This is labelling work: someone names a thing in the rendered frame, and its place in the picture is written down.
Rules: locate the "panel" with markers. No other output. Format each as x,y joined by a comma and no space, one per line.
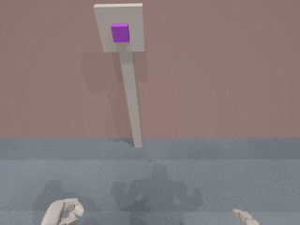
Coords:
132,14

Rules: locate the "right robot hand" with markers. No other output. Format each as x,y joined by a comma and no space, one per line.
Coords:
244,217

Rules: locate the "button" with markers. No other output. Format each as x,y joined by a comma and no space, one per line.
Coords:
120,32

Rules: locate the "left robot hand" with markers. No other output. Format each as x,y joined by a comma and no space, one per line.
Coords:
55,211

